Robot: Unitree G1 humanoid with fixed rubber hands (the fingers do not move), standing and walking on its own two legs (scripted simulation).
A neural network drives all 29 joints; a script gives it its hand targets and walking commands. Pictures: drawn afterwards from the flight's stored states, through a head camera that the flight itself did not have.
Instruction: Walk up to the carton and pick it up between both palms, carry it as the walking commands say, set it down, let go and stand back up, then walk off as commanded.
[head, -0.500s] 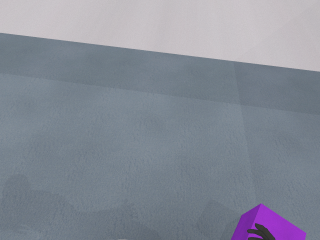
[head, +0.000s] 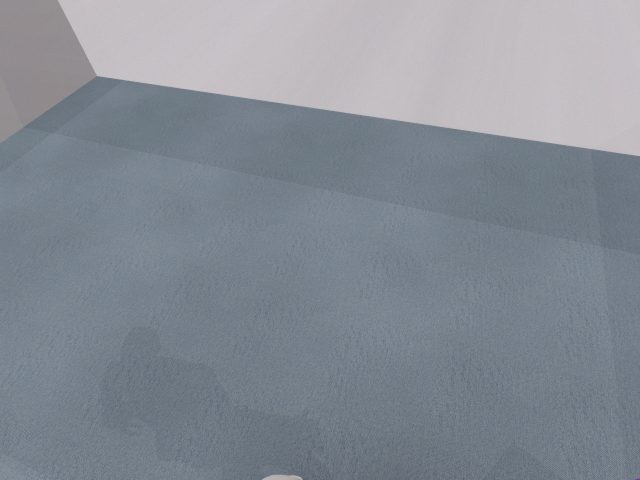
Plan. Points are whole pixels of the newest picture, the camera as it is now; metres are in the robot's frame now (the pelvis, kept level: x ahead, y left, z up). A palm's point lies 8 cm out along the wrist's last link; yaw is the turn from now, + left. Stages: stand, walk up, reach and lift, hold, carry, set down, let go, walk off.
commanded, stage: stand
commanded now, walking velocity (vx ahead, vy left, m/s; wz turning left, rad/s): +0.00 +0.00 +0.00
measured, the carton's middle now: out of the picture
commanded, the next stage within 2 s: none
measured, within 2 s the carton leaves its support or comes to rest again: neither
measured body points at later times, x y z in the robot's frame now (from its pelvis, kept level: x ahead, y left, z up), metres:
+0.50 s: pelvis +0.01 +0.07 +0.00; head +0.01 +0.08 +0.45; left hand +0.02 +0.32 -0.15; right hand +0.08 -0.18 -0.14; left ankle -0.01 +0.18 -0.74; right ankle +0.00 -0.09 -0.74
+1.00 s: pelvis +0.01 +0.06 +0.00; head +0.01 +0.06 +0.45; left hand -0.01 +0.29 -0.16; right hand +0.01 -0.17 -0.16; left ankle -0.01 +0.18 -0.74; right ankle +0.00 -0.09 -0.74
